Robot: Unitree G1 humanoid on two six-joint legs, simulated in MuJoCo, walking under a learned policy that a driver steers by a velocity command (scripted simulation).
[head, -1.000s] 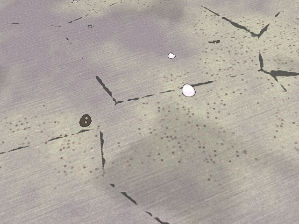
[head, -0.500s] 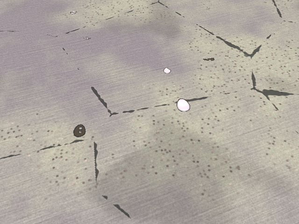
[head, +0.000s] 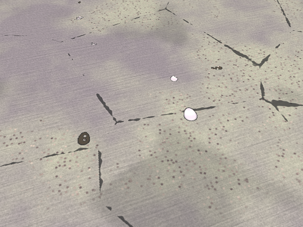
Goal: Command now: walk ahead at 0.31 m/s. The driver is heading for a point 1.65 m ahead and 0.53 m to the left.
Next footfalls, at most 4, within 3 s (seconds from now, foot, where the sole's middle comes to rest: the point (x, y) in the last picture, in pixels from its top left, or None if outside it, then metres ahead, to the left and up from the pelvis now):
0.48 right None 0.39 -0.12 -0.77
1.02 left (122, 199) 0.66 0.16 -0.77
1.50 right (141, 141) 1.00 0.08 -0.77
2.02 left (72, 134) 1.05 0.46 -0.77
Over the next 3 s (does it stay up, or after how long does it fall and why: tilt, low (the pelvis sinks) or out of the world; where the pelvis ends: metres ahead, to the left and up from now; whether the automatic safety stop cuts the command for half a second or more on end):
stays up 1.46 0.55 0.00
